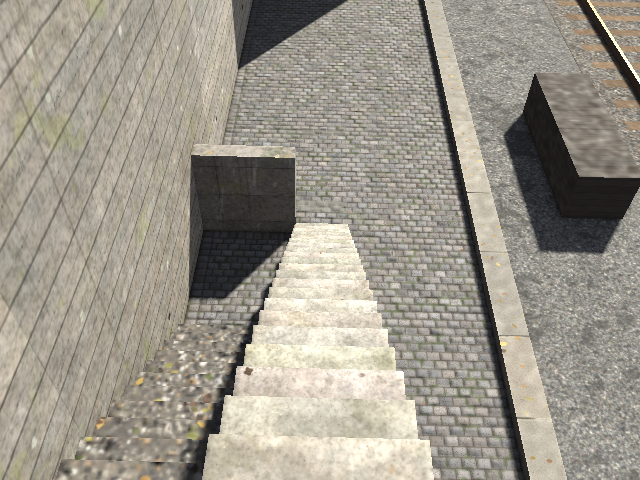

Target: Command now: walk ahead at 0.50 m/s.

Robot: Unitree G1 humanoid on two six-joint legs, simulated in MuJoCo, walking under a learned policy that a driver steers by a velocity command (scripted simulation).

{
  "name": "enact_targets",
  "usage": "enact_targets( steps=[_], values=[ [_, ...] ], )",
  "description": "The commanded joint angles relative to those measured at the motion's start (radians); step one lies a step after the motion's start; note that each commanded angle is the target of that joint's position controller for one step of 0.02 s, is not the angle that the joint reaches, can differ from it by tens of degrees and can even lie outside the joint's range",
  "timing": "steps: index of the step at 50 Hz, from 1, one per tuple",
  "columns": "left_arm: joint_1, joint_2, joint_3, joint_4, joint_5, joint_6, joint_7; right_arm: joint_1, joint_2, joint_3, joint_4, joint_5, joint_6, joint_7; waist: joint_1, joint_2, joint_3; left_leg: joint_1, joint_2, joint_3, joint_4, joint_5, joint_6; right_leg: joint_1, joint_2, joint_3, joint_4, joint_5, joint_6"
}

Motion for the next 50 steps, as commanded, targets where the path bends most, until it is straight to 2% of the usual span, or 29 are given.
enact_targets(
  steps=[1, 2, 4, 6, 11, 13, 14, 17, 19, 24, 25, 26, 27, 28, 29, 30, 31, 32, 34, 36, 37, 38, 39, 41, 43, 45, 47, 48, 50],
  values=[
    [0.046, 0.087, 0.021, -0.072, -0.010, -0.028, -0.013, 0.418, -0.283, -0.079, 0.091, 0.021, -0.036, 0.000, -0.086, 0.231, -0.054, 0.512, 0.362, -0.590, -0.283, 0.348, 0.201, -0.563, 0.038, 0.067, 0.635, -0.052, -0.022],
    [-0.028, 0.135, 0.039, -0.062, 0.010, -0.020, -0.012, 0.345, -0.238, -0.074, 0.076, 0.062, -0.031, 0.014, -0.089, 0.121, 0.042, 0.374, 0.363, -0.574, -0.266, 0.378, 0.262, -0.639, -0.003, 0.195, 0.741, -0.084, -0.007],
    [-0.036, 0.141, 0.052, -0.035, -0.008, -0.019, -0.013, 0.224, -0.152, -0.048, 0.056, 0.045, -0.034, 0.025, -0.035, 0.055, 0.112, 0.185, 0.312, -0.394, -0.288, 0.310, 0.234, -0.602, -0.059, 0.233, 0.771, 0.008, 0.010],
    [-0.045, 0.130, 0.056, -0.014, 0.004, 0.005, -0.021, 0.191, -0.109, -0.025, 0.052, 0.042, -0.044, 0.007, -0.005, 0.090, 0.128, 0.111, 0.253, -0.313, -0.308, 0.320, 0.165, -0.580, -0.085, 0.228, 0.725, 0.096, 0.039],
    [-0.124, 0.072, 0.038, 0.012, 0.024, 0.050, -0.022, 0.299, -0.194, -0.043, 0.096, 0.017, -0.054, -0.009, -0.015, 0.058, 0.083, 0.137, 0.218, -0.235, -0.229, 0.448, 0.095, -0.678, -0.103, 0.181, 0.716, 0.309, 0.048],
    [-0.259, 0.143, 0.061, -0.026, -0.007, 0.051, -0.007, 0.318, -0.205, -0.045, 0.098, 0.035, -0.075, -0.008, -0.040, 0.030, 0.111, 0.148, 0.190, -0.204, -0.210, 0.453, 0.046, -0.749, -0.082, 0.192, 0.623, 0.412, 0.052],
    [-0.319, 0.165, 0.069, -0.065, 0.006, 0.012, -0.006, 0.269, -0.221, -0.056, 0.099, 0.051, -0.097, -0.021, -0.024, 0.035, 0.122, 0.135, 0.172, -0.184, -0.179, 0.301, 0.022, -0.747, -0.105, 0.215, 0.436, 0.540, 0.054],
    [-0.363, 0.144, 0.065, -0.059, 0.013, -0.017, -0.025, 0.285, -0.182, -0.049, 0.119, 0.051, -0.114, -0.041, -0.037, 0.039, 0.106, 0.005, 0.134, -0.134, -0.061, 0.083, 0.041, -0.627, -0.091, 0.120, 0.218, 0.832, 0.070],
    [-0.332, 0.071, 0.046, -0.044, 0.011, -0.022, -0.047, 0.240, -0.118, -0.032, 0.115, 0.051, -0.106, -0.039, -0.039, 0.028, 0.085, -0.235, 0.088, -0.046, 0.042, -0.020, 0.024, -0.333, -0.053, 0.041, 0.156, 1.033, 0.063],
    [-0.428, 0.103, 0.036, -0.121, -0.015, -0.036, -0.017, 0.310, -0.155, -0.050, 0.124, -0.007, -0.072, -0.050, -0.160, 0.044, 0.170, 0.059, 0.129, -0.142, 0.328, 0.180, 0.069, -0.465, -0.078, 0.060, -0.158, 0.716, 0.046],
    [-0.190, 0.101, 0.048, -0.070, 0.016, -0.012, -0.025, 0.150, -0.168, -0.052, 0.108, -0.008, -0.056, -0.047, -0.020, 0.156, -0.006, -0.026, 0.151, -0.104, 0.579, 0.379, 0.046, -0.150, -0.067, 0.015, 0.119, 0.906, 0.005],
    [-0.089, 0.146, 0.056, -0.050, -0.004, -0.007, -0.022, 0.173, -0.159, -0.053, 0.085, -0.009, -0.037, -0.056, 0.012, 0.116, 0.010, 0.072, 0.090, -0.121, 0.737, 0.449, 0.049, -0.186, -0.122, 0.128, -0.264, 0.667, -0.026],
    [0.035, 0.177, 0.078, -0.013, 0.015, -0.008, -0.026, 0.138, -0.196, -0.070, 0.096, 0.012, -0.033, -0.066, 0.080, 0.005, 0.024, 0.013, 0.011, -0.076, 1.059, 0.424, 0.054, -0.041, -0.112, 0.050, -0.402, 0.753, -0.054],
    [0.065, 0.217, 0.078, -0.006, 0.006, -0.018, -0.040, 0.113, -0.142, -0.062, 0.047, 0.016, -0.031, -0.075, 0.083, -0.182, 0.012, -0.297, -0.109, -0.110, 1.447, -0.269, 0.031, 0.172, -0.287, 0.241, -0.310, 1.105, -0.141],
    [0.058, 0.233, 0.045, -0.008, 0.000, -0.026, -0.062, 0.220, -0.051, -0.028, 0.008, 0.058, -0.032, -0.058, -0.037, -0.248, -0.095, -0.645, -0.124, -0.128, 1.591, -0.654, 0.016, 0.431, -0.384, 0.245, 0.279, 1.811, -0.077],
    [0.099, 0.260, 0.066, 0.000, -0.021, -0.017, -0.073, 0.301, -0.103, -0.024, -0.001, 0.055, -0.033, -0.070, -0.027, -0.190, -0.216, -0.760, -0.103, -0.127, 1.615, -0.585, 0.010, 0.511, -0.469, 0.340, 0.273, 1.701, -0.150],
    [0.060, 0.297, 0.085, -0.016, -0.040, -0.037, -0.072, 0.192, -0.154, -0.023, -0.027, 0.022, -0.029, -0.080, 0.003, -0.146, -0.187, -0.878, -0.033, -0.164, 1.483, -0.377, -0.005, 0.377, -0.494, 0.449, 0.079, 0.835, -0.269],
    [0.004, 0.261, 0.077, -0.026, -0.038, -0.056, -0.065, 0.080, -0.176, -0.033, -0.032, 0.002, -0.013, -0.076, -0.001, -0.118, -0.094, -0.896, -0.004, -0.169, 1.434, -0.283, -0.030, 0.165, -0.507, 0.542, -0.029, 0.444, -0.311],
    [-0.055, 0.162, 0.025, -0.031, -0.016, -0.079, -0.059, -0.012, -0.158, -0.035, -0.031, 0.000, 0.002, -0.055, -0.063, -0.016, 0.040, -0.844, 0.005, -0.239, 1.110, -0.016, -0.074, -0.150, -0.403, 0.451, 0.021, 0.369, -0.226],
    [-0.158, 0.086, -0.018, -0.069, -0.033, -0.092, -0.051, -0.025, -0.084, -0.007, -0.041, 0.028, 0.015, -0.029, -0.148, -0.034, 0.086, -0.542, 0.006, -0.148, 0.780, 0.172, -0.160, -0.533, -0.327, 0.349, -0.040, 0.321, -0.175],
    [-0.177, 0.110, -0.013, -0.088, -0.032, -0.093, -0.052, -0.018, -0.061, -0.005, -0.009, 0.013, 0.014, -0.020, -0.150, -0.062, 0.099, -0.377, 0.008, -0.097, 0.671, 0.271, -0.171, -0.640, -0.283, 0.325, -0.064, 0.318, -0.159],
    [-0.096, 0.178, 0.009, -0.054, 0.016, -0.102, -0.063, 0.081, -0.095, -0.037, 0.098, 0.002, 0.030, -0.020, -0.142, -0.074, 0.018, -0.310, -0.019, -0.061, 0.752, 0.385, -0.147, -0.559, -0.271, 0.333, 0.008, 0.423, -0.178],
    [-0.063, 0.191, 0.015, -0.059, 0.000, -0.121, -0.056, 0.057, -0.164, -0.061, 0.087, -0.021, 0.026, -0.009, -0.128, -0.050, 0.022, -0.438, -0.002, -0.103, 0.607, 0.515, -0.140, -0.384, -0.232, 0.305, 0.033, 0.387, -0.141],
    [0.025, 0.163, 0.012, -0.038, -0.009, -0.127, -0.062, -0.124, -0.148, -0.064, 0.044, -0.019, 0.028, 0.005, -0.039, -0.147, 0.098, -0.614, 0.025, -0.134, 0.488, 0.497, -0.125, -0.214, -0.255, 0.389, 0.066, 0.237, -0.151],
    [-0.058, 0.148, 0.013, -0.088, -0.009, -0.120, -0.031, -0.262, -0.147, -0.055, -0.002, 0.003, 0.003, 0.036, -0.015, -0.075, 0.114, -0.377, 0.030, -0.102, 0.114, 0.844, -0.130, -0.333, -0.214, 0.294, 0.088, -0.028, -0.112],
    [-0.073, 0.148, 0.013, -0.100, 0.009, -0.102, -0.021, -0.310, -0.123, -0.055, -0.024, 0.005, 0.002, 0.059, 0.010, -0.063, 0.130, -0.255, 0.000, -0.085, 0.060, 0.840, -0.133, -0.360, -0.213, 0.309, 0.145, -0.058, -0.131],
    [-0.081, 0.162, 0.020, -0.095, 0.024, -0.100, -0.009, -0.247, -0.114, -0.045, 0.000, 0.008, 0.008, 0.062, -0.003, -0.038, 0.162, -0.180, 0.025, -0.085, 0.065, 0.948, -0.094, -0.420, -0.247, 0.272, 0.293, -0.058, -0.108],
    [-0.069, 0.154, 0.026, -0.086, 0.000, -0.094, 0.002, -0.170, -0.110, -0.040, 0.025, -0.007, 0.003, 0.070, -0.017, -0.059, 0.161, -0.102, 0.025, -0.077, 0.083, 0.967, -0.070, -0.467, -0.236, 0.214, 0.348, 0.039, -0.075],
    [0.000, 0.140, 0.024, -0.060, 0.030, -0.075, -0.002, -0.187, -0.132, -0.042, 0.023, 0.031, -0.006, 0.059, 0.059, -0.027, 0.223, -0.189, 0.034, -0.081, -0.217, 0.664, -0.044, -0.310, -0.205, 0.230, 0.401, 0.239, -0.080]
  ],
)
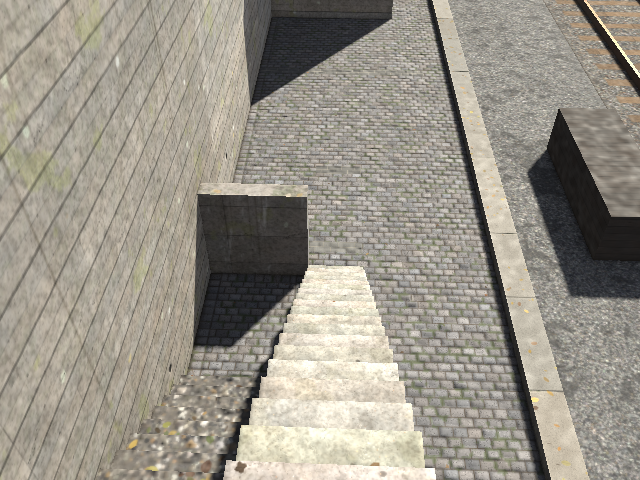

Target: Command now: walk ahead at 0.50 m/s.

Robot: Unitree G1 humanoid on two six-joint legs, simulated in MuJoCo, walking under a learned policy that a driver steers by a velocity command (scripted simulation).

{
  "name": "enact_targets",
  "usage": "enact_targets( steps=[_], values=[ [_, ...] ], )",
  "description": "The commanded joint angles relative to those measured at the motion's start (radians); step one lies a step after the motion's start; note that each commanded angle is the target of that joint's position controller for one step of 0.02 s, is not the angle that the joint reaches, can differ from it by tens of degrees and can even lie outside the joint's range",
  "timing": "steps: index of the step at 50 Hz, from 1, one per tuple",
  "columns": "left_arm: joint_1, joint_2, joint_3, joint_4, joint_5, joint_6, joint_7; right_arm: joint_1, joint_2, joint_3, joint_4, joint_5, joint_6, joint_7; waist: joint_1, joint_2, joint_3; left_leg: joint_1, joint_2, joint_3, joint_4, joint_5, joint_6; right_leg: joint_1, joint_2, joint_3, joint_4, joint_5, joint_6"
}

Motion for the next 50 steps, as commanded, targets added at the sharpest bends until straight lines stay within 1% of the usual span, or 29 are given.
enact_targets(
  steps=[1, 2, 3, 4, 5, 6, 7, 8, 9, 10, 12, 15, 19, 21, 27, 28, 29, 30, 31, 32, 33, 34, 35, 36, 39, 41, 44, 47, 50],
  values=[
    [0.078, 0.096, 0.025, 0.011, 0.005, 0.022, 0.022, -0.060, -0.036, -0.002, -0.046, 0.010, -0.024, -0.006, 0.079, -0.048, 0.231, 0.043, 0.032, 0.023, -0.292, -0.219, 0.037, -0.101, -0.194, 0.246, -0.129, 0.806, -0.124],
    [-0.034, 0.121, 0.029, 0.026, 0.008, 0.039, 0.023, 0.215, -0.042, -0.014, 0.045, -0.020, -0.012, -0.006, -0.080, -0.153, 0.072, 0.373, 0.037, 0.051, -0.017, -0.030, 0.073, -0.248, -0.221, 0.241, 0.143, 0.911, -0.124],
    [0.005, 0.095, 0.030, 0.008, 0.010, 0.046, 0.033, 0.272, -0.091, -0.020, 0.053, -0.005, -0.019, -0.019, -0.101, -0.047, 0.082, 0.294, 0.087, -0.066, -0.470, -0.231, 0.104, -0.138, -0.117, 0.195, 0.344, 0.861, -0.110],
    [0.017, 0.123, 0.049, 0.038, -0.001, 0.047, 0.028, 0.360, -0.133, -0.042, 0.089, -0.016, -0.009, -0.020, -0.155, 0.114, 0.018, 0.498, 0.130, -0.024, -0.441, 0.021, 0.129, -0.254, 0.016, 0.109, 0.742, 0.474, -0.095],
    [0.142, 0.027, 0.031, 0.017, -0.040, 0.045, 0.021, 0.434, -0.154, -0.014, 0.121, -0.019, -0.011, 0.001, -0.066, 0.265, -0.108, 0.893, 0.289, -0.129, 0.143, 0.693, 0.168, -0.693, 0.087, 0.092, 1.056, -0.179, -0.046],
    [0.139, 0.066, 0.023, -0.005, -0.036, 0.046, 0.026, 0.506, -0.179, -0.020, 0.144, 0.034, -0.005, 0.016, -0.096, 0.214, -0.217, 0.981, 0.337, -0.192, 0.184, 0.553, 0.161, -0.858, 0.022, 0.129, 1.047, -0.102, -0.060],
    [-0.029, 0.122, 0.032, -0.005, -0.014, 0.051, 0.033, 0.508, -0.167, -0.017, 0.135, 0.033, -0.015, 0.012, -0.165, 0.126, -0.134, 0.843, 0.311, -0.199, 0.059, 0.069, 0.161, -0.945, -0.016, 0.173, 0.940, 0.058, -0.072],
    [-0.093, 0.133, 0.024, -0.002, -0.010, 0.050, 0.034, 0.449, -0.128, 0.003, 0.138, 0.035, -0.024, 0.001, -0.137, 0.060, -0.052, 0.655, 0.275, -0.205, -0.014, -0.112, 0.138, -0.909, -0.022, 0.179, 0.849, 0.132, -0.053],
    [-0.128, 0.107, 0.017, -0.026, 0.000, 0.059, 0.027, 0.440, -0.217, -0.020, 0.145, 0.033, -0.035, -0.021, -0.106, 0.169, -0.083, 0.523, 0.400, -0.456, -0.140, -0.447, 0.268, -0.899, -0.026, 0.175, 0.836, 0.163, -0.018],
    [-0.180, 0.130, 0.025, -0.008, 0.021, 0.067, 0.032, 0.408, -0.149, 0.008, 0.152, 0.004, -0.058, -0.018, -0.081, 0.055, 0.059, 0.356, 0.380, -0.453, -0.131, -0.588, 0.239, -0.910, -0.052, 0.303, 0.596, 0.414, 0.015],
    [-0.184, 0.096, 0.017, 0.020, 0.011, 0.078, 0.015, 0.322, -0.042, 0.057, 0.142, -0.015, -0.082, -0.022, -0.014, -0.031, 0.189, 0.037, 0.301, -0.324, -0.150, -0.562, 0.181, -0.767, -0.013, 0.270, 0.293, 0.600, 0.064],
    [-0.009, 0.088, 0.028, 0.146, 0.032, 0.113, -0.001, 0.291, -0.132, 0.031, 0.136, -0.017, -0.087, -0.028, 0.058, 0.121, 0.067, -0.105, 0.218, -0.215, -0.119, -0.285, 0.168, -0.379, -0.014, 0.132, 0.247, 0.801, 0.034],
    [-0.352, 0.097, 0.033, 0.043, 0.011, 0.086, -0.027, 0.452, -0.048, 0.060, 0.191, 0.004, -0.093, -0.044, -0.094, 0.088, 0.154, 0.248, 0.207, -0.345, 0.012, -0.794, 0.165, -0.789, -0.025, 0.272, 0.002, 0.948, 0.017],
    [-0.417, 0.085, 0.022, 0.017, -0.017, 0.064, -0.041, 0.380, -0.044, 0.058, 0.161, 0.009, -0.091, -0.073, -0.081, 0.007, 0.167, 0.089, 0.169, -0.273, 0.035, -1.049, 0.139, -0.570, -0.044, 0.208, -0.293, 1.256, 0.053],
    [-0.452, 0.067, 0.015, -0.042, -0.045, 0.057, -0.054, 0.354, -0.041, 0.047, 0.163, -0.027, -0.049, -0.078, -0.153, 0.055, 0.243, 0.067, 0.147, -0.222, 0.174, -0.882, 0.140, -0.277, -0.135, 0.176, -0.625, 1.158, 0.009],
    [-0.374, 0.090, 0.024, -0.009, -0.024, 0.052, -0.050, 0.350, -0.053, 0.046, 0.174, -0.017, -0.048, -0.081, -0.131, 0.078, 0.192, 0.062, 0.173, -0.258, 0.244, -0.808, 0.144, -0.202, -0.147, 0.208, -0.521, 1.186, -0.006],
    [-0.360, 0.097, 0.023, -0.019, -0.056, 0.051, -0.043, 0.386, -0.043, 0.042, 0.167, -0.031, -0.035, -0.085, -0.147, 0.018, 0.216, 0.163, 0.144, -0.221, 0.271, -0.798, 0.144, -0.240, -0.164, 0.205, -0.752, 1.004, -0.014],
    [-0.178, 0.101, 0.027, 0.048, -0.048, 0.037, -0.050, 0.380, -0.078, 0.033, 0.173, -0.039, -0.028, -0.092, -0.099, -0.019, 0.167, 0.149, 0.122, -0.217, 0.461, -0.732, 0.169, -0.054, -0.195, 0.184, -0.869, 1.054, -0.020],
    [0.107, 0.103, 0.034, 0.171, -0.023, 0.037, -0.063, 0.320, -0.081, 0.026, 0.183, -0.013, -0.012, -0.103, 0.026, -0.011, -0.013, 0.056, 0.115, -0.185, 0.724, -0.554, 0.157, 0.239, -0.190, 0.147, -0.738, 1.231, -0.050],
    [0.181, 0.121, 0.031, 0.181, -0.006, 0.041, -0.059, 0.378, -0.114, 0.012, 0.183, -0.001, -0.010, -0.087, 0.072, -0.217, -0.021, -0.011, -0.066, -0.007, 1.087, -0.879, 0.122, 0.282, -0.158, 0.071, -0.856, 1.324, -0.023],
    [0.179, 0.156, 0.020, 0.168, -0.012, 0.043, -0.074, 0.419, -0.045, -0.001, 0.158, 0.027, -0.017, -0.084, 0.003, -0.432, -0.070, -0.365, -0.181, 0.034, 1.531, -1.483, 0.053, 0.496, -0.276, 0.162, -0.470, 1.817, -0.016],
    [0.133, 0.168, 0.013, 0.138, -0.025, 0.055, -0.079, 0.368, -0.040, 0.003, 0.088, 0.059, -0.040, -0.103, 0.000, -0.471, -0.131, -0.585, -0.163, -0.013, 1.616, -1.470, 0.049, 0.568, -0.351, 0.232, -0.292, 2.150, -0.022],
    [0.125, 0.188, 0.026, 0.114, -0.020, 0.064, -0.072, 0.250, -0.084, 0.001, 0.058, 0.054, -0.042, -0.115, 0.040, -0.279, -0.184, -0.627, -0.139, -0.087, 1.482, -1.192, 0.063, 0.485, -0.393, 0.335, -0.432, 1.615, -0.099],
    [0.077, 0.157, 0.019, 0.102, -0.006, 0.068, -0.058, 0.201, -0.057, 0.006, 0.073, 0.043, -0.024, -0.119, 0.015, -0.222, -0.150, -0.603, -0.098, -0.075, 1.432, -1.086, 0.044, 0.318, -0.412, 0.389, -0.517, 1.321, -0.146],
    [0.005, 0.028, -0.027, 0.082, 0.018, 0.011, -0.043, 0.158, 0.012, 0.013, 0.095, -0.031, 0.021, -0.099, -0.060, -0.141, -0.017, -0.610, -0.093, -0.125, 1.239, -0.787, -0.007, -0.016, -0.356, 0.425, -0.514, 1.061, -0.140],
    [-0.037, -0.049, -0.070, 0.068, -0.005, -0.009, -0.029, 0.070, 0.057, 0.034, 0.043, -0.036, 0.039, -0.068, -0.101, -0.116, 0.064, -0.574, -0.099, -0.115, 0.954, -0.586, -0.052, -0.228, -0.324, 0.399, -0.568, 0.885, -0.086],
    [-0.042, 0.096, -0.035, 0.075, 0.004, -0.015, -0.023, 0.156, -0.007, 0.011, 0.120, -0.075, 0.060, -0.066, -0.138, -0.158, 0.017, -0.244, -0.083, -0.017, 0.790, -0.344, -0.057, -0.368, -0.282, 0.396, -0.602, 0.908, -0.111],
    [0.137, 0.045, -0.039, 0.147, 0.004, -0.031, -0.030, -0.013, 0.000, 0.002, 0.064, -0.067, 0.057, -0.056, -0.063, -0.144, 0.129, -0.521, -0.060, -0.126, 0.577, -0.247, -0.017, -0.104, -0.255, 0.477, -0.539, 0.655, -0.137],
    [0.038, 0.057, -0.023, 0.121, -0.007, -0.026, 0.001, -0.139, 0.016, 0.007, -0.004, -0.047, 0.034, -0.019, -0.039, -0.049, 0.129, -0.267, -0.055, -0.139, 0.211, 0.063, 0.000, -0.235, -0.239, 0.410, -0.529, 0.263, -0.118]
  ],
)
Over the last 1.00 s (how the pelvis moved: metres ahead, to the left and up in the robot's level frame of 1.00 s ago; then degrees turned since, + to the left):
0.42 -0.01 -0.28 0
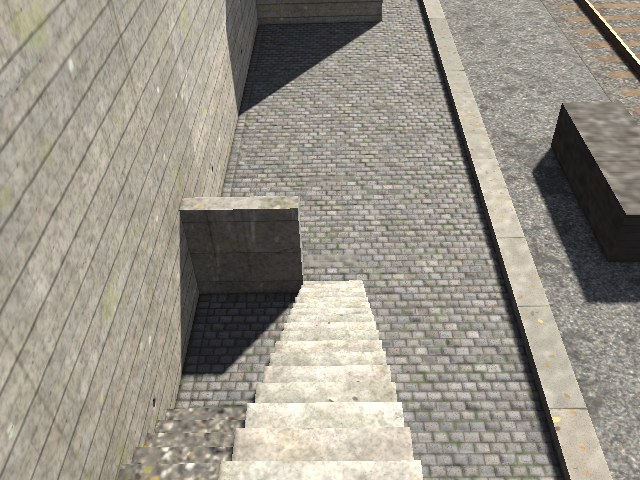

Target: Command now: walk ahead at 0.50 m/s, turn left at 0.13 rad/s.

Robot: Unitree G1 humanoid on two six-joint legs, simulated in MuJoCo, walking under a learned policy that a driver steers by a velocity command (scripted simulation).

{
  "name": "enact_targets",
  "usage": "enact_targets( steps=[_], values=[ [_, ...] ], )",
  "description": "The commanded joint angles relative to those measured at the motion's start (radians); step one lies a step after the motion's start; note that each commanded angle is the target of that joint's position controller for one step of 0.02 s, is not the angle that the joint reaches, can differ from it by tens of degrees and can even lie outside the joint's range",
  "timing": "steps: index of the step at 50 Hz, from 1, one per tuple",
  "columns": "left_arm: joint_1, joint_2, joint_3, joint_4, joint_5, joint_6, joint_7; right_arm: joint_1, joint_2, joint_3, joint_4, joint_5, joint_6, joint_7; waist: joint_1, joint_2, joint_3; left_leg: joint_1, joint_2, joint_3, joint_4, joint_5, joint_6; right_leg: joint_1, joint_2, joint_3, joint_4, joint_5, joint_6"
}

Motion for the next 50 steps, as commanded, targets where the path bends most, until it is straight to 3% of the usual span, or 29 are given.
enact_targets(
  steps=[1, 5, 6, 7, 8, 9, 10, 11, 12, 13, 14, 15, 17, 18, 19, 20, 22, 23, 24, 25, 27, 31, 36, 42, 43, 46, 48, 49, 50],
  values=[
    [-0.102, 0.184, 0.045, -0.066, 0.001, -0.011, 0.033, -0.126, -0.019, -0.005, -0.091, 0.026, -0.026, 0.032, -0.027, -0.052, 0.190, 0.094, 0.013, -0.043, -0.268, 0.212, 0.015, -0.180, -0.231, 0.333, -0.294, -0.059, -0.120],
    [-0.031, 0.128, 0.048, -0.039, 0.042, 0.002, 0.033, -0.160, 0.009, -0.001, -0.124, 0.067, -0.052, 0.026, 0.081, -0.094, 0.243, 0.213, 0.045, 0.007, -0.577, 0.230, 0.030, -0.118, -0.196, 0.205, -0.150, 0.103, -0.101],
    [-0.061, 0.142, 0.054, -0.022, 0.038, 0.000, 0.027, -0.061, -0.009, -0.015, -0.069, 0.046, -0.052, 0.024, 0.046, -0.147, 0.185, 0.320, 0.057, 0.015, -0.386, 0.260, 0.045, -0.163, -0.219, 0.221, -0.060, 0.200, -0.104],
    [-0.066, 0.149, 0.065, -0.042, 0.042, 0.012, 0.008, 0.021, -0.073, -0.026, -0.052, 0.053, -0.049, 0.017, 0.051, -0.109, 0.156, 0.287, 0.060, 0.045, -0.459, 0.146, 0.054, -0.038, -0.185, 0.170, 0.008, 0.405, -0.106],
    [-0.025, 0.150, 0.073, -0.048, 0.053, 0.023, 0.000, 0.027, -0.083, -0.026, -0.069, 0.073, -0.058, 0.012, 0.073, -0.059, 0.187, 0.316, 0.070, 0.109, -0.684, 0.026, 0.049, 0.022, -0.154, 0.121, 0.073, 0.538, -0.097],
    [0.024, 0.165, 0.081, -0.031, 0.055, 0.039, 0.015, 0.035, -0.083, -0.027, -0.071, 0.075, -0.068, 0.004, 0.087, -0.041, 0.225, 0.335, 0.118, 0.080, -0.859, -0.066, 0.045, 0.096, -0.175, 0.160, 0.149, 0.677, -0.108],
    [-0.067, 0.190, 0.075, 0.003, 0.053, 0.068, 0.014, 0.351, -0.086, -0.044, 0.044, 0.069, -0.058, 0.011, -0.072, -0.126, 0.030, 0.750, 0.100, 0.168, -0.585, 0.097, 0.073, -0.075, -0.216, 0.149, 0.397, 0.812, -0.110],
    [-0.138, 0.211, 0.089, -0.033, 0.034, 0.066, 0.002, 0.541, -0.110, -0.050, 0.096, 0.064, -0.041, 0.011, -0.195, -0.060, -0.012, 0.962, 0.073, 0.152, -0.624, 0.067, 0.092, -0.230, -0.121, 0.040, 0.668, 0.710, -0.059],
    [-0.149, 0.218, 0.109, -0.094, 0.027, 0.061, 0.022, 0.486, -0.172, -0.056, 0.067, 0.051, -0.059, 0.000, -0.167, 0.208, 0.095, 0.926, 0.217, 0.007, -0.844, 0.586, 0.141, -0.358, 0.067, -0.079, 1.113, -0.134, -0.015],
    [-0.024, 0.173, 0.101, -0.156, 0.014, 0.076, 0.043, 0.465, -0.205, -0.034, 0.093, 0.084, -0.065, 0.026, 0.006, 0.261, 0.058, 1.216, 0.361, -0.162, -0.347, 1.289, 0.202, -0.738, 0.047, -0.053, 1.253, -0.374, 0.064],
    [-0.097, 0.196, 0.090, -0.198, 0.039, 0.099, 0.049, 0.478, -0.181, -0.023, 0.057, 0.134, -0.057, 0.026, -0.043, 0.096, -0.055, 1.236, 0.416, -0.214, -0.382, 1.304, 0.235, -0.777, -0.008, -0.023, 1.165, -0.324, 0.094],
    [-0.246, 0.234, 0.103, -0.228, 0.040, 0.115, 0.046, 0.427, -0.172, -0.012, 0.001, 0.119, -0.052, 0.015, -0.064, 0.006, 0.023, 1.113, 0.393, -0.228, -0.468, 0.898, 0.289, -0.835, -0.033, 0.019, 1.070, -0.158, 0.091],
    [-0.209, 0.178, 0.092, -0.221, 0.042, 0.148, 0.035, 0.289, -0.186, -0.011, -0.068, 0.092, -0.062, -0.025, 0.012, 0.041, -0.058, 0.904, 0.447, -0.374, -0.458, 0.651, 0.404, -0.755, -0.080, 0.078, 1.010, -0.085, 0.118],
    [-0.221, 0.219, 0.104, -0.206, 0.051, 0.168, 0.046, 0.321, -0.147, 0.010, -0.057, 0.080, -0.073, -0.021, 0.007, -0.028, -0.039, 0.763, 0.389, -0.352, -0.477, 0.419, 0.357, -0.700, -0.082, 0.130, 0.848, 0.165, 0.127],
    [-0.288, 0.225, 0.106, -0.233, 0.024, 0.192, 0.046, 0.301, -0.125, 0.021, -0.079, 0.072, -0.078, -0.020, 0.008, 0.006, 0.012, 0.612, 0.324, -0.324, -0.494, 0.332, 0.310, -0.647, -0.049, 0.089, 0.772, 0.259, 0.127],
    [-0.326, 0.210, 0.098, -0.255, 0.023, 0.204, 0.042, 0.281, -0.090, 0.038, -0.088, 0.081, -0.082, -0.028, 0.013, 0.006, 0.038, 0.531, 0.267, -0.294, -0.486, 0.277, 0.256, -0.617, -0.043, 0.092, 0.663, 0.342, 0.137],
    [-0.339, 0.178, 0.090, -0.272, 0.034, 0.209, 0.028, 0.279, -0.126, 0.035, -0.125, 0.075, -0.074, -0.045, 0.005, 0.044, -0.008, 0.492, 0.219, -0.303, -0.464, 0.293, 0.195, -0.562, -0.002, 0.044, 0.658, 0.428, 0.142],
    [-0.321, 0.178, 0.099, -0.258, 0.031, 0.204, 0.037, 0.245, -0.128, 0.040, -0.146, 0.079, -0.075, -0.049, 0.045, 0.036, -0.011, 0.431, 0.213, -0.299, -0.451, 0.324, 0.196, -0.492, -0.012, 0.077, 0.614, 0.490, 0.135],
    [-0.319, 0.187, 0.100, -0.258, 0.032, 0.197, 0.036, 0.244, -0.119, 0.045, -0.169, 0.090, -0.078, -0.051, 0.037, 0.054, -0.031, 0.454, 0.186, -0.292, -0.440, 0.329, 0.170, -0.484, -0.005, 0.055, 0.599, 0.510, 0.131],
    [-0.348, 0.221, 0.115, -0.273, 0.033, 0.205, 0.038, 0.300, -0.149, 0.041, -0.149, 0.088, -0.078, -0.052, 0.021, 0.054, -0.028, 0.515, 0.136, -0.277, -0.408, 0.197, 0.160, -0.546, 0.022, 0.084, 0.585, 0.560, 0.132],
    [-0.423, 0.229, 0.118, -0.297, 0.038, 0.210, 0.035, 0.287, -0.135, 0.041, -0.186, 0.096, -0.076, -0.054, 0.012, 0.084, 0.008, 0.553, 0.120, -0.326, -0.385, 0.143, 0.166, -0.603, 0.010, 0.111, 0.529, 0.550, 0.130],
    [-0.483, 0.235, 0.125, -0.301, 0.033, 0.195, 0.036, 0.341, -0.111, 0.040, -0.211, 0.083, -0.078, -0.056, -0.021, 0.074, 0.004, 0.667, 0.144, -0.428, -0.330, 0.117, 0.203, -0.651, 0.015, 0.149, 0.428, 0.494, 0.133],
    [-0.508, 0.255, 0.134, -0.286, 0.000, 0.174, 0.041, 0.289, -0.087, 0.052, -0.236, 0.071, -0.086, -0.048, -0.029, 0.079, 0.039, 0.635, 0.172, -0.510, -0.334, 0.068, 0.235, -0.558, -0.012, 0.204, 0.299, 0.438, 0.134],
    [-0.519, 0.247, 0.113, -0.276, -0.028, 0.141, 0.036, 0.199, -0.061, 0.069, -0.278, 0.068, -0.093, -0.052, -0.045, 0.076, 0.081, 0.513, 0.162, -0.536, -0.347, -0.246, 0.249, -0.393, -0.039, 0.206, 0.140, 0.379, 0.121],
    [-0.464, 0.243, 0.108, -0.257, -0.009, 0.136, 0.025, 0.191, -0.063, 0.067, -0.256, 0.076, -0.098, -0.052, -0.023, 0.097, 0.068, 0.491, 0.134, -0.524, -0.290, -0.271, 0.253, -0.338, -0.049, 0.203, 0.104, 0.418, 0.101],
    [-0.402, 0.214, 0.090, -0.241, -0.012, 0.117, 0.010, 0.145, -0.053, 0.074, -0.252, 0.081, -0.104, -0.045, -0.002, 0.114, 0.052, 0.415, 0.086, -0.434, -0.251, -0.321, 0.194, -0.165, -0.068, 0.159, -0.112, 0.393, 0.068],
    [-0.296, 0.205, 0.085, -0.200, -0.028, 0.101, 0.002, 0.139, -0.048, 0.074, -0.258, 0.065, -0.092, -0.035, 0.051, -0.138, 0.080, 0.202, -0.016, -0.236, -0.205, -0.584, 0.049, 0.071, -0.098, 0.249, -0.372, 0.523, 0.052],
    [-0.257, 0.203, 0.083, -0.176, -0.022, 0.101, 0.002, 0.128, -0.074, 0.059, -0.256, 0.063, -0.082, -0.036, 0.072, -0.219, 0.056, 0.252, -0.042, -0.145, -0.186, -0.697, -0.015, 0.086, -0.127, 0.337, -0.459, 0.588, 0.029],
    [-0.294, 0.182, 0.069, -0.174, -0.015, 0.094, 0.005, 0.144, -0.086, 0.056, -0.239, 0.077, -0.084, -0.042, 0.039, -0.159, 0.070, 0.369, -0.028, -0.113, -0.267, -0.695, -0.040, 0.024, -0.119, 0.322, -0.485, 0.689, 0.045]
  ],
)
Over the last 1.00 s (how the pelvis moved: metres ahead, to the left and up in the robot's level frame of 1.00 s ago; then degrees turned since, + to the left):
0.41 -0.06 -0.34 -1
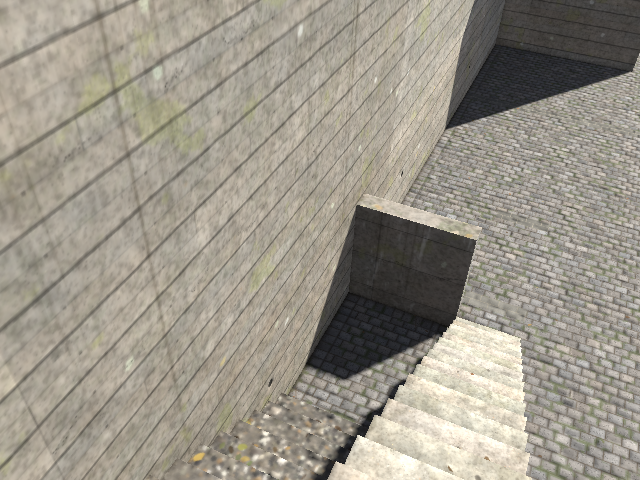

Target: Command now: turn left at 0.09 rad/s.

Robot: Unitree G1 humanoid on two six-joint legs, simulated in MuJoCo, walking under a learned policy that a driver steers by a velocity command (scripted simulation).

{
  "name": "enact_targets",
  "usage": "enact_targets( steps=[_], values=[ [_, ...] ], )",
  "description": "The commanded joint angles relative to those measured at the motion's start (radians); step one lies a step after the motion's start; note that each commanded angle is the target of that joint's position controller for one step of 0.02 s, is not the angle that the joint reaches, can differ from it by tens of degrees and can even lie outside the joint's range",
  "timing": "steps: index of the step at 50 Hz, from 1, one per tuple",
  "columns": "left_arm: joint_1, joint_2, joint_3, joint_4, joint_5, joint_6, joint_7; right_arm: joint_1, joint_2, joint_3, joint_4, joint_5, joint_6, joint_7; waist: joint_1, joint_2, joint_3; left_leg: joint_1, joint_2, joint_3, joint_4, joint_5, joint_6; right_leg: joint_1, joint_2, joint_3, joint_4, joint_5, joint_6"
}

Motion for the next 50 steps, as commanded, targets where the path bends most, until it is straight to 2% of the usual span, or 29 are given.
enact_targets(
  steps=[1, 3, 7, 12, 16, 17, 18, 21, 22, 23, 24, 25, 26, 27, 28, 30, 31, 32, 33, 35, 37, 40, 41, 42, 43, 44, 46, 49, 50],
  values=[
    [-0.041, 0.052, -0.010, -0.039, -0.003, -0.023, 0.001, 0.011, -0.110, -0.034, -0.038, 0.023, -0.014, 0.001, -0.029, -0.095, 0.124, -0.009, 0.060, 0.040, -0.310, 0.309, -0.050, 0.060, -0.092, 0.177, -0.426, 0.188, -0.156],
    [-0.037, 0.103, 0.005, -0.035, -0.020, -0.025, 0.005, -0.015, -0.080, -0.016, -0.014, 0.013, -0.018, 0.013, -0.025, 0.019, 0.209, -0.056, 0.099, 0.005, -0.341, 0.437, 0.004, 0.107, -0.076, 0.076, -0.401, 0.321, -0.137],
    [0.049, 0.074, 0.009, -0.023, -0.031, -0.037, -0.017, -0.018, -0.104, -0.012, 0.018, 0.036, -0.027, -0.007, -0.011, -0.014, 0.117, 0.051, 0.108, 0.083, -0.305, 0.591, -0.022, 0.238, -0.090, 0.080, -0.548, 0.486, -0.128],
    [0.154, 0.096, 0.025, 0.019, -0.010, -0.054, -0.056, 0.103, -0.127, -0.024, 0.066, 0.019, -0.042, -0.034, -0.042, -0.089, 0.133, 0.094, 0.042, 0.189, -0.134, 0.484, -0.002, 0.180, -0.086, -0.038, -0.479, 0.881, -0.106],
    [0.067, 0.108, 0.029, -0.025, 0.010, -0.053, -0.049, 0.202, -0.167, -0.039, 0.084, 0.024, -0.031, -0.054, -0.097, -0.002, 0.193, 0.159, 0.071, 0.170, -0.035, 0.696, 0.026, -0.063, -0.038, -0.092, -0.323, 0.724, -0.113],
    [-0.018, 0.087, 0.020, -0.040, 0.044, -0.042, -0.053, 0.281, -0.164, -0.046, 0.106, 0.007, -0.019, -0.069, -0.181, 0.085, 0.298, 0.251, 0.091, 0.112, -0.068, 0.884, 0.057, -0.293, 0.054, -0.105, -0.419, 0.121, -0.127],
    [-0.036, 0.083, 0.018, -0.043, 0.043, -0.044, -0.053, 0.307, -0.168, -0.051, 0.102, -0.012, -0.006, -0.081, -0.226, 0.071, 0.333, 0.253, 0.097, 0.068, -0.025, 1.048, 0.086, -0.316, 0.048, -0.081, -0.490, 0.039, -0.136],
    [0.195, 0.011, 0.007, 0.009, -0.006, -0.037, -0.041, 0.215, -0.103, -0.042, 0.116, -0.008, 0.029, -0.060, -0.127, 0.050, 0.156, -0.063, 0.063, 0.066, 0.174, 0.840, 0.104, 0.196, -0.008, -0.123, -0.677, 0.526, -0.174],
    [0.362, 0.016, 0.015, 0.068, -0.005, -0.031, -0.041, 0.152, -0.116, -0.043, 0.108, 0.013, 0.018, -0.040, -0.037, 0.042, 0.052, -0.297, 0.052, 0.120, 0.303, 0.705, 0.074, 0.531, 0.002, -0.193, -0.512, 0.695, -0.183],
    [0.588, 0.060, 0.027, 0.143, 0.001, -0.024, -0.031, -0.035, -0.129, -0.038, 0.067, 0.039, -0.006, -0.025, 0.145, 0.038, -0.076, -0.624, 0.027, 0.123, 0.537, 0.454, 0.024, 0.904, -0.104, -0.063, -0.334, 0.747, -0.229],
    [0.607, 0.142, 0.037, 0.097, -0.020, -0.021, -0.025, -0.059, -0.167, -0.072, 0.047, 0.065, -0.002, -0.027, 0.243, -0.158, -0.125, -0.619, -0.134, 0.281, 1.027, -0.306, -0.007, 0.897, -0.304, 0.036, -0.448, 0.974, -0.296],
    [0.492, 0.188, 0.020, 0.087, 0.026, -0.020, -0.040, 0.106, -0.120, -0.074, 0.029, 0.088, -0.007, -0.046, 0.057, -0.285, -0.123, -0.664, -0.064, 0.247, 1.228, -0.420, -0.020, 0.873, -0.437, 0.096, -0.222, 1.443, -0.324],
    [0.445, 0.190, 0.023, 0.080, 0.009, -0.016, -0.046, 0.155, -0.106, -0.061, 0.037, 0.074, -0.005, -0.061, 0.026, -0.283, -0.115, -0.757, -0.006, 0.190, 1.259, -0.348, -0.010, 0.839, -0.504, 0.098, -0.196, 1.389, -0.413],
    [0.403, 0.156, 0.015, 0.076, 0.007, -0.009, -0.048, 0.067, -0.121, -0.055, 0.029, 0.026, 0.012, -0.070, 0.034, -0.154, -0.030, -0.840, 0.011, 0.156, 1.299, -0.246, 0.010, 0.699, -0.473, 0.085, -0.276, 1.113, -0.464],
    [0.340, 0.134, -0.001, 0.059, 0.017, -0.013, -0.046, 0.046, -0.146, -0.060, 0.035, 0.010, 0.033, -0.074, 0.007, -0.086, 0.017, -0.788, 0.030, 0.150, 1.197, -0.103, 0.010, 0.539, -0.429, 0.042, -0.331, 0.892, -0.458],
    [0.223, 0.144, -0.016, 0.067, 0.027, -0.032, -0.028, 0.130, -0.094, -0.049, 0.080, 0.010, 0.084, -0.068, -0.096, -0.096, 0.064, -0.629, 0.033, 0.212, 1.146, 0.039, -0.020, 0.240, -0.430, -0.028, -0.407, 0.833, -0.485],
    [0.149, 0.237, 0.017, 0.059, 0.017, -0.061, -0.022, 0.086, -0.071, -0.041, 0.016, -0.011, 0.097, -0.064, -0.121, -0.264, 0.160, -0.704, 0.110, 0.100, 1.092, 0.043, -0.066, 0.144, -0.546, 0.080, -0.434, 0.664, -0.539],
    [0.112, 0.206, 0.012, 0.053, 0.020, -0.070, -0.032, -0.028, -0.143, -0.063, -0.025, -0.015, 0.100, -0.065, -0.105, -0.220, 0.247, -0.763, 0.121, 0.088, 0.951, 0.167, -0.092, 0.065, -0.494, 0.051, -0.437, 0.399, -0.505],
    [0.116, 0.139, -0.009, 0.059, 0.025, -0.074, -0.039, -0.070, -0.152, -0.073, -0.013, -0.013, 0.095, -0.059, -0.077, -0.162, 0.271, -0.707, 0.099, 0.116, 0.906, 0.255, -0.097, -0.034, -0.438, 0.012, -0.410, 0.302, -0.476],
    [-0.011, 0.041, -0.062, 0.013, 0.024, -0.090, -0.015, -0.051, -0.122, -0.062, -0.030, 0.008, 0.088, -0.017, -0.155, -0.114, 0.266, -0.445, 0.136, 0.123, 0.375, 0.628, -0.097, -0.235, -0.313, -0.114, -0.400, -0.052, -0.321],
    [0.019, 0.106, -0.048, 0.047, -0.024, -0.089, -0.014, 0.133, -0.039, -0.037, 0.089, 0.002, 0.092, 0.040, -0.170, -0.180, 0.183, 0.116, 0.134, 0.300, 0.017, 0.708, -0.071, -0.440, -0.225, -0.136, -0.507, -0.446, -0.235],
    [0.078, 0.209, 0.002, 0.079, 0.006, -0.023, -0.008, 0.182, -0.060, -0.035, 0.100, -0.004, 0.084, 0.052, -0.168, -0.234, 0.299, 0.242, 0.099, 0.353, -0.224, 0.260, -0.056, -0.362, -0.228, -0.063, -0.482, -0.588, -0.256],
    [0.113, 0.227, 0.017, 0.074, 0.005, 0.007, -0.012, 0.240, -0.076, -0.039, 0.116, -0.002, 0.062, 0.064, -0.183, -0.188, 0.343, 0.220, 0.152, 0.257, -0.395, 0.226, -0.060, -0.266, -0.200, -0.017, -0.365, -0.599, -0.238],
    [0.202, 0.161, 0.017, 0.075, 0.002, 0.029, -0.031, 0.220, -0.074, -0.020, 0.105, -0.005, 0.027, 0.060, -0.123, -0.007, 0.373, 0.148, 0.276, 0.086, -0.454, 0.479, -0.099, -0.254, -0.140, -0.025, -0.075, -0.630, -0.201],
    [0.219, 0.079, 0.011, -0.002, -0.028, 0.057, -0.036, 0.226, -0.201, -0.031, 0.088, -0.020, 0.022, 0.052, -0.077, 0.283, 0.277, 0.078, 0.500, -0.214, -0.588, 0.784, -0.021, -0.272, -0.027, -0.033, 0.071, -0.658, -0.151],
    [0.054, 0.145, 0.034, -0.042, -0.014, 0.081, -0.031, 0.213, -0.239, -0.042, 0.077, -0.008, 0.007, 0.042, -0.135, 0.324, 0.247, 0.025, 0.469, -0.366, -0.716, 0.496, 0.033, -0.291, 0.043, 0.054, 0.213, -0.688, -0.140],
    [-0.091, 0.173, 0.059, -0.114, -0.009, 0.090, -0.027, 0.120, -0.226, -0.060, 0.035, -0.010, -0.004, 0.022, -0.120, 0.231, 0.228, 0.036, 0.458, -0.280, -0.730, 0.104, 0.109, -0.398, 0.039, 0.119, 0.386, -0.565, -0.156],
    [-0.090, 0.130, 0.058, -0.137, -0.004, 0.089, -0.047, 0.095, -0.156, -0.062, 0.016, -0.015, 0.015, -0.003, -0.086, 0.169, 0.152, 0.003, 0.403, -0.082, -0.715, -0.099, 0.145, -0.441, 0.054, 0.070, 0.611, -0.403, -0.142],
    [-0.082, 0.151, 0.068, -0.128, -0.006, 0.092, -0.052, 0.099, -0.154, -0.065, 0.010, -0.045, 0.011, 0.004, -0.085, 0.125, 0.121, 0.009, 0.398, -0.052, -0.683, -0.053, 0.158, -0.464, 0.094, 0.057, 0.691, -0.348, -0.140]
  ],
)
Over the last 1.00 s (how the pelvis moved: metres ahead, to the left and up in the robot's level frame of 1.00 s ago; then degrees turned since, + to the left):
0.28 0.06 -0.20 23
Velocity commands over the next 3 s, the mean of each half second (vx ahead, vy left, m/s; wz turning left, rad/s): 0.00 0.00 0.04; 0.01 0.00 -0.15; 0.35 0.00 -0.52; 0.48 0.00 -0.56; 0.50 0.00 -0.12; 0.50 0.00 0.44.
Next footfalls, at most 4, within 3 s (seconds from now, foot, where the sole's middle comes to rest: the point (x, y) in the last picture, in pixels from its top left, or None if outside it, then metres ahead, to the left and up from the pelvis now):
0.48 right None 0.15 -0.11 -0.92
0.84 left None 0.27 0.20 -0.92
1.34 right None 0.20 -0.03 -0.92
1.88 left None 0.48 0.04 -1.12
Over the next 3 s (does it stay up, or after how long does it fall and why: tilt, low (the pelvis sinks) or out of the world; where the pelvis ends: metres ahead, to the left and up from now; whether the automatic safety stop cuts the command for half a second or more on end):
stays up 0.69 -0.34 -0.63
